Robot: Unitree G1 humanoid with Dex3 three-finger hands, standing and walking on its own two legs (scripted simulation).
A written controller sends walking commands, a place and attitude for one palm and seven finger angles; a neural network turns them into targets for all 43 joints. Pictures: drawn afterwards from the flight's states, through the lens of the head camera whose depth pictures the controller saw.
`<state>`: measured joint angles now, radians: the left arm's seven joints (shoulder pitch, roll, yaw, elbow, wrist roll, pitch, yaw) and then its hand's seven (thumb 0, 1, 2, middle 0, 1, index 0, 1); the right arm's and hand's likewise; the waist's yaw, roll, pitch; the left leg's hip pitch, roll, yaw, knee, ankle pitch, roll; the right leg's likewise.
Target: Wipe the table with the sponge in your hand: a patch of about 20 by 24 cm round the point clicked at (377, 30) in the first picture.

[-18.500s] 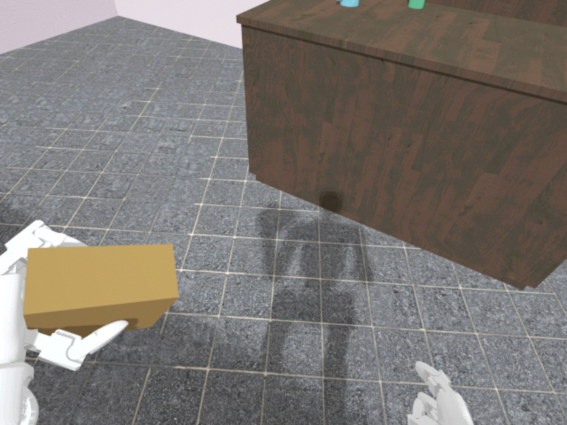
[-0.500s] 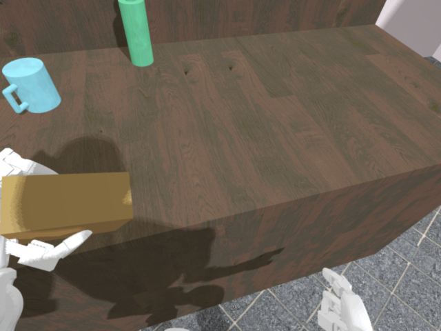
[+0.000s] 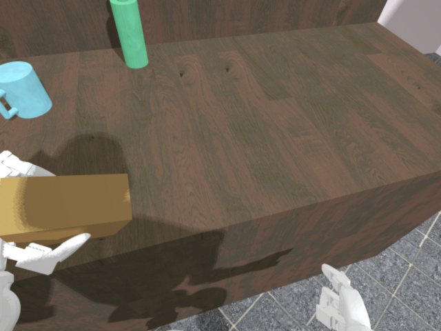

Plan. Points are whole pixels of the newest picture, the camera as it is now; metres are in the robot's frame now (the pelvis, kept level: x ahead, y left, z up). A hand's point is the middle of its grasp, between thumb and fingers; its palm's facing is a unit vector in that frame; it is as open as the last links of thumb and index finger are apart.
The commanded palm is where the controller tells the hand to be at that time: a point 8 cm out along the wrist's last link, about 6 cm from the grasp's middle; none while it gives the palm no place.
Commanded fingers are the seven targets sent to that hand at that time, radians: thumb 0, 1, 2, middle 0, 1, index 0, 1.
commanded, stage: come to a stop and stand still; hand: left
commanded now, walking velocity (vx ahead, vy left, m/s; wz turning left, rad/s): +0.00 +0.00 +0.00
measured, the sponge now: (87, 211) +0.24 +0.21 +0.15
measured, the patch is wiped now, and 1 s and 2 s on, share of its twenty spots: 0.00 0.00 0.00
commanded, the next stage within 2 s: look again from close up in 0.82 s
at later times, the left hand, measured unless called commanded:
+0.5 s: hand (38, 207) +0.22 +0.25 +0.18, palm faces +0.39 -0.84 -0.37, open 10.2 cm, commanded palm +0.15 +0.29 +0.18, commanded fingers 0.00 0.10 1.30 -1.20 -1.60 -1.20 -1.60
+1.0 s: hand (27, 226) +0.20 +0.26 +0.17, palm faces +0.42 -0.84 -0.34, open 10.2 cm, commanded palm +0.14 +0.29 +0.18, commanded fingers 0.00 0.10 1.30 -1.20 -1.60 -1.20 -1.60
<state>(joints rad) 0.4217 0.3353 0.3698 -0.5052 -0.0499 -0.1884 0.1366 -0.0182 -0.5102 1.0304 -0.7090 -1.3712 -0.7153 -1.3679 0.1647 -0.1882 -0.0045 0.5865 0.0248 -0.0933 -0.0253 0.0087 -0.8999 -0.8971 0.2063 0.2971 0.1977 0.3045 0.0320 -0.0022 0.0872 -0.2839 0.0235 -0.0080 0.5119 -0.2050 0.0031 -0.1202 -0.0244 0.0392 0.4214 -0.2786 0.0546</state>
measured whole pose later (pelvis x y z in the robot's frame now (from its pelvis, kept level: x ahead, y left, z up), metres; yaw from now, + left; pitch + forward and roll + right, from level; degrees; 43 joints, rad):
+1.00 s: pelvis -0.03 +0.01 +0.00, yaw -1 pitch -2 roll -2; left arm 0.41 0.32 0.38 -0.48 -0.04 -0.20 0.14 -0.01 -0.51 1.03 -0.70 -1.37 -0.71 -1.37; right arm 0.19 -0.19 0.02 0.58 0.02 -0.14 -0.03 0.01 -0.90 -0.90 0.21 0.30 0.20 0.30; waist 0.00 0.03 0.07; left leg -0.33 0.03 0.00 0.55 -0.19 0.02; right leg -0.16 -0.02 0.05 0.44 -0.25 0.07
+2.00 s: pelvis -0.01 -0.03 -0.01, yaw -1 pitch -2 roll -2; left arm 0.48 0.34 0.37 -0.55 -0.11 -0.18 0.11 -0.02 -0.51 1.03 -0.71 -1.37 -0.71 -1.37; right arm 0.20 -0.24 -0.03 0.58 0.04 -0.07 -0.03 0.01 -0.90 -0.90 0.20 0.30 0.20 0.30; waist -0.03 0.04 0.10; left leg -0.32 0.09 -0.03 0.61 -0.25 -0.04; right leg -0.17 0.05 0.03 0.52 -0.32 0.00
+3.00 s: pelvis -0.02 +0.01 +0.00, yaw -1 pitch -2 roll -2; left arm 0.39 0.34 0.38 -0.46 -0.03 -0.24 0.12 -0.02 -0.51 1.03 -0.72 -1.35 -0.72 -1.35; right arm 0.20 -0.20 -0.01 0.60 0.02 -0.14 -0.01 0.01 -0.90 -0.90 0.21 0.30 0.20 0.30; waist 0.03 0.00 0.08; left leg -0.30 0.02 0.01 0.51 -0.18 0.02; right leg -0.14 -0.02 0.06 0.42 -0.24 0.07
